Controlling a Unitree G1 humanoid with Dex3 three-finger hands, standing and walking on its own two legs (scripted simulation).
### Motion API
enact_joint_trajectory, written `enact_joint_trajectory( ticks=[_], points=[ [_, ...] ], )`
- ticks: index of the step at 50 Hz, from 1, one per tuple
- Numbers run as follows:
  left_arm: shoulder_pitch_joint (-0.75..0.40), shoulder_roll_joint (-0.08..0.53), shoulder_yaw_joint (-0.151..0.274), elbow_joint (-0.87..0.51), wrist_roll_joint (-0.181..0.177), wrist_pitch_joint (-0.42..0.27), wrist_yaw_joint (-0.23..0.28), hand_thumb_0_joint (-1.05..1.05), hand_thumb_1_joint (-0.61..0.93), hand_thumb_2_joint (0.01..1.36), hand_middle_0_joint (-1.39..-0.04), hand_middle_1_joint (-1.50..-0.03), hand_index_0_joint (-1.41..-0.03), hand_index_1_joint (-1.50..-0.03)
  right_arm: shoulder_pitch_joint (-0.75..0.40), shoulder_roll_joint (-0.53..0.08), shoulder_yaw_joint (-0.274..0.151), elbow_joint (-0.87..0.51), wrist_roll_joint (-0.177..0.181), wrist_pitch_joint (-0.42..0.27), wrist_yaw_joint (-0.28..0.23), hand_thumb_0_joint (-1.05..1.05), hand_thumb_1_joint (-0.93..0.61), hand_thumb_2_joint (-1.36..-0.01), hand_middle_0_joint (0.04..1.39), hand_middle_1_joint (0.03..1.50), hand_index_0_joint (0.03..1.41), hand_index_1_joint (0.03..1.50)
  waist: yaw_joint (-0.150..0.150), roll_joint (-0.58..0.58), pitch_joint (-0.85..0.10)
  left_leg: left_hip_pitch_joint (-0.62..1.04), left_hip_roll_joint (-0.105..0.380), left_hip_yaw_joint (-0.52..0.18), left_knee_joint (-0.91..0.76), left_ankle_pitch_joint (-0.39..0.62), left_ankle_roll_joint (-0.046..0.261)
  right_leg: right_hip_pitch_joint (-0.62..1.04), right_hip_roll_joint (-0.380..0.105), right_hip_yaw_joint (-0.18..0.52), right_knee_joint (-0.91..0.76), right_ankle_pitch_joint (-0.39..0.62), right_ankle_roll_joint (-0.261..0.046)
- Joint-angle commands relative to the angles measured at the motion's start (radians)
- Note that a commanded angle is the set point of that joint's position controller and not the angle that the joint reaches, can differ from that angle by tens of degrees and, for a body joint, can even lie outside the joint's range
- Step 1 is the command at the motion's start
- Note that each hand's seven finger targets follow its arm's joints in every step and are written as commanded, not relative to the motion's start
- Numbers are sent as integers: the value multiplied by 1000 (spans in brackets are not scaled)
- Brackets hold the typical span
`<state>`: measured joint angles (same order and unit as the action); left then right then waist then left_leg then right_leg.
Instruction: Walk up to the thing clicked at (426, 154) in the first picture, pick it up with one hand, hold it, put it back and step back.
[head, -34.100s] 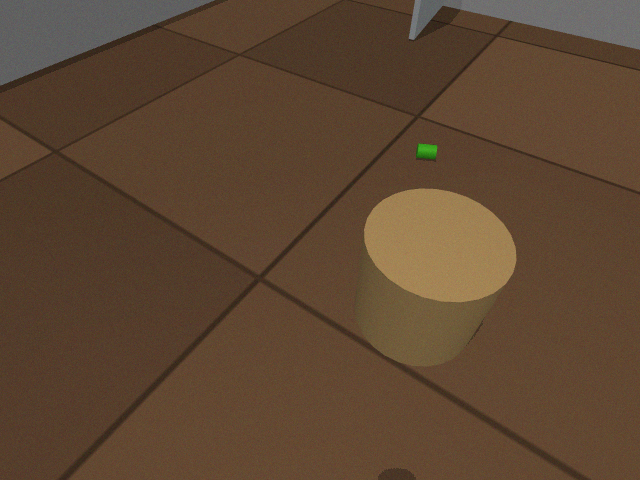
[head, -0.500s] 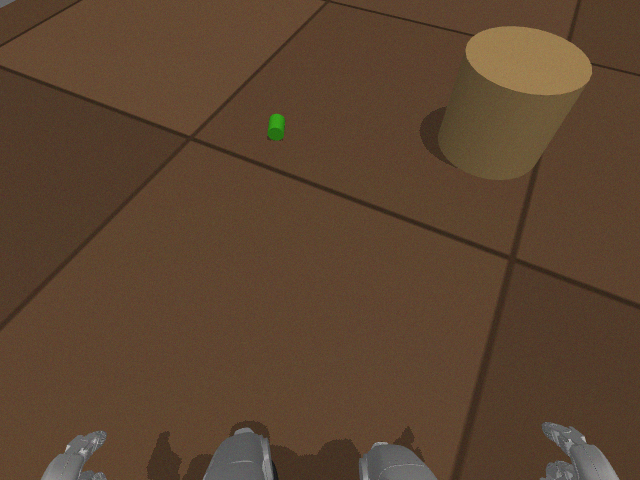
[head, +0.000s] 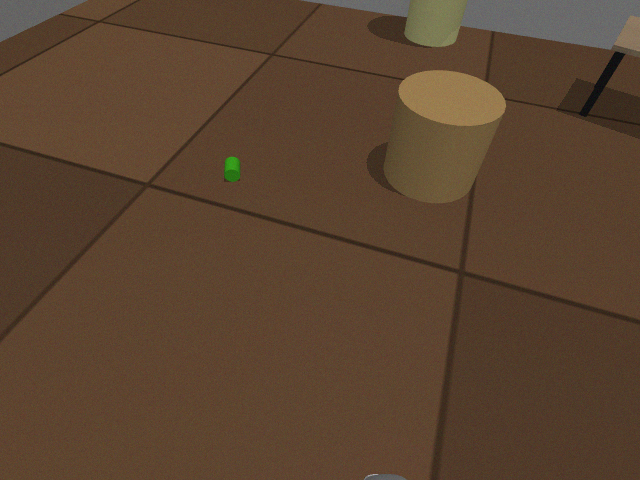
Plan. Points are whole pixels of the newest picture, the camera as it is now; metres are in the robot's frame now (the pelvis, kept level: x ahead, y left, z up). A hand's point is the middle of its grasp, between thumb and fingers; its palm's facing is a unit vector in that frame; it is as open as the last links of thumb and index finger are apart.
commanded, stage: walk up
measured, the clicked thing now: (232, 169) +1.49 +0.38 -0.71
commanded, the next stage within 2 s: stand in 0.74 s
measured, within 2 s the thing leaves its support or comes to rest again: neither
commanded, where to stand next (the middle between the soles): +0.08 +0.03 m, yaw +2 degrees
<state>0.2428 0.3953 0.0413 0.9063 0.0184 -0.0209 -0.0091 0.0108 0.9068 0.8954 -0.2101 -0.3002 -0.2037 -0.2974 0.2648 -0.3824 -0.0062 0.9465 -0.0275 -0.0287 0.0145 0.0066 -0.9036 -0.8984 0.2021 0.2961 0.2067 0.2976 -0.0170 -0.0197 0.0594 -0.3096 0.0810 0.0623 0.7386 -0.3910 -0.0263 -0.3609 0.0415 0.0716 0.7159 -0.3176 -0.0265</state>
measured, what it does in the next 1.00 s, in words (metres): stands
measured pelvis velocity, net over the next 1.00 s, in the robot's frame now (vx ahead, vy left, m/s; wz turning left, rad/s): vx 0.01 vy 0.01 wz -0.03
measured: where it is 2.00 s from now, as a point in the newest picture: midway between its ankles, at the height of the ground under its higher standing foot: outside the picture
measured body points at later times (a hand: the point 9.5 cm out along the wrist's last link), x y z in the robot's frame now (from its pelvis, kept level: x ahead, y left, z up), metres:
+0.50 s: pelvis +0.02 +0.01 +0.02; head +0.03 +0.00 +0.47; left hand +0.13 +0.31 -0.10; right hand +0.10 -0.30 -0.11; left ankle +0.00 +0.14 -0.71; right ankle +0.04 -0.12 -0.71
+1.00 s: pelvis +0.01 +0.01 +0.03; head +0.03 +0.01 +0.48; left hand +0.13 +0.30 -0.10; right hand +0.08 -0.30 -0.10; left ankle +0.00 +0.14 -0.71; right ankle +0.04 -0.12 -0.71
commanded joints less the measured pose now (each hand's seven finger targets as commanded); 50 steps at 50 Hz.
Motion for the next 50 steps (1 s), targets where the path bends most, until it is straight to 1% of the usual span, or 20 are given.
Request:
enact_joint_trajectory(
  ticks=[1, 2, 3, 4, 6, 8, 9, 10, 12, 13, 15, 17, 20, 26, 31, 36, 37, 39, 42, 50],
  points=[
    [-5, 234, 71, -37, -3, -43, 25, 0, 900, 900, -200, -300, -200, -300, -66, -212, -49, -82, 9, -24, -12, 0, -900, -900, 200, 300, 200, 300, 38, 70, -52, -187, 40, -96, -113, 53, 67, 220, -119, 227, -192, 37, -76],
    [-34, 255, 62, -28, -6, -46, 24, 0, 900, 900, -200, -300, -200, -300, -75, -206, -53, -77, 9, -15, -14, 0, -900, -900, 200, 300, 200, 300, 13, 24, -39, -125, -1, -57, -74, -62, 62, 98, -194, 352, -250, -107, -121],
    [-59, 262, 59, -24, -8, -39, 21, 0, 900, 900, -200, -300, -200, -300, -72, -213, -62, -61, 5, -12, -17, 0, -900, -900, 200, 300, 200, 300, 2, 2, -14, -30, -20, -48, -68, -100, 66, -27, -216, 380, -303, -239, -135],
    [-87, 250, 54, -23, -10, -32, 18, 0, 900, 900, -200, -300, -200, -300, -67, -221, -65, -49, 7, -14, -16, 0, -900, -900, 200, 300, 200, 300, -10, 26, -2, 27, -22, -58, -112, -105, 70, -80, -198, 344, -305, -266, -123],
    [-123, 216, 41, -18, -10, -30, 16, 0, 900, 900, -200, -300, -200, -300, -53, -231, -64, -35, 13, -21, -11, 0, -900, -900, 200, 300, 200, 300, -16, 57, -3, 36, 32, -131, -227, -96, 96, -71, -112, 210, -241, -170, -70],
    [-111, 190, 33, 10, -10, -32, 13, 0, 900, 900, -200, -300, -200, -300, -83, -235, -62, -26, 16, -21, -9, 0, -900, -900, 200, 300, 200, 300, 10, 37, -2, 11, 79, -200, -301, -131, 123, -29, -56, 131, -194, -95, -46],
    [-93, 191, 31, 25, -9, -36, 14, 0, 900, 900, -200, -300, -200, -300, -106, -236, -59, -29, 16, -20, -9, 0, -900, -900, 200, 300, 200, 300, 22, 16, -18, 1, 92, -197, -298, -105, 128, 26, -55, 118, -193, -35, -40],
    [-85, 196, 31, 38, -9, -39, 15, 0, 900, 900, -200, -300, -200, -300, -125, -229, -54, -28, 18, -19, -9, 0, -900, -900, 200, 300, 200, 300, 29, -8, -29, -9, 79, -165, -277, -56, 121, 66, -65, 130, -208, 30, -40],
    [-117, 207, 29, 52, -10, -45, 18, 0, 900, 900, -200, -300, -200, -300, -120, -207, -50, -14, 22, -19, -11, 0, -900, -900, 200, 300, 200, 300, 10, -63, -47, 7, 28, -89, -215, 80, 89, 100, -108, 196, -234, 148, -55],
    [-131, 214, 29, 54, -13, -46, 20, 0, 900, 900, -200, -300, -200, -300, -111, -203, -48, -1, 23, -18, -12, 0, -900, -900, 200, 300, 200, 300, 1, -70, -57, 41, 20, -69, -209, 111, 78, 89, -133, 220, -243, 179, -63],
    [-154, 196, 18, 59, -20, -45, 22, 0, 900, 900, -200, -300, -200, -300, -102, -217, -53, 24, 20, -22, -14, 0, -900, -900, 200, 300, 200, 300, -10, -25, -82, 111, 34, -77, -258, 178, 80, 80, -129, 181, -213, 299, -48],
    [-142, 179, 13, 77, -28, -43, 26, 0, 900, 900, -200, -300, -200, -300, -129, -231, -58, 35, 22, -23, -15, 0, -900, -900, 200, 300, 200, 300, 5, 13, -108, 142, 67, -99, -283, 284, 92, 107, -94, 120, -174, 374, -30],
    [-143, 178, 10, 102, -27, -39, 30, 0, 900, 900, -200, -300, -200, -300, -163, -224, -58, 48, 28, -19, -17, 0, -900, -900, 200, 300, 200, 300, 16, 12, -142, 178, 74, -74, -279, 340, 98, 148, -98, 102, -178, 406, -26],
    [-174, 181, 4, 127, -20, -30, 33, 0, 900, 900, -200, -300, -200, -300, -220, -212, -60, 68, 25, -5, -15, 0, -900, -900, 200, 300, 200, 300, 15, 22, -98, 174, 74, -57, -320, 218, 95, 139, -99, 109, -216, 361, -22],
    [-208, 181, 4, 137, -13, -30, 33, 0, 900, 900, -200, -300, -200, -300, -228, -197, -60, 86, 23, 1, -11, 0, -900, -900, 200, 300, 200, 300, 3, -6, -86, 191, 55, -38, -326, 188, 81, 131, -114, 146, -263, 355, -27],
    [-232, 175, 3, 139, -12, -28, 31, 0, 900, 900, -200, -300, -200, -300, -233, -193, -61, 103, 20, 4, -8, 0, -900, -900, 200, 300, 200, 300, -1, -8, -79, 215, 48, -37, -356, 137, 71, 116, -117, 171, -314, 279, -28],
    [-238, 180, -1, 151, -13, -27, 28, 0, 900, 900, -200, -300, -200, -300, -253, -179, -56, 95, 25, 6, -11, 0, -900, -900, 200, 300, 200, 300, -10, -11, -72, 194, 55, -79, -385, 230, 54, 133, -133, 139, -336, 351, -11],
    [-240, 168, 3, 155, -19, -22, 26, 0, 900, 900, -200, -300, -200, -300, -247, -191, -56, 104, 22, 1, -15, 0, -900, -900, 200, 300, 200, 300, -2, 15, -113, 220, 66, -78, -405, 314, 51, 188, -129, 125, -321, 432, -2],
    [-221, 162, 1, 168, -20, -17, 24, 0, 900, 900, -200, -300, -200, -300, -249, -194, -57, 120, 24, -2, -20, 0, -900, -900, 200, 300, 200, 300, 3, 25, -151, 271, 73, -76, -412, 397, 45, 215, -128, 100, -320, 468, -1],
    [-240, 155, -1, 180, -14, -12, 22, 0, 900, 900, -200, -300, -200, -300, -254, -184, -53, 140, 19, 1, -19, 0, -900, -900, 200, 300, 200, 300, 1, 33, -112, 234, 67, -83, -474, 248, 39, 221, -132, 92, -385, 337, 7]
  ],
)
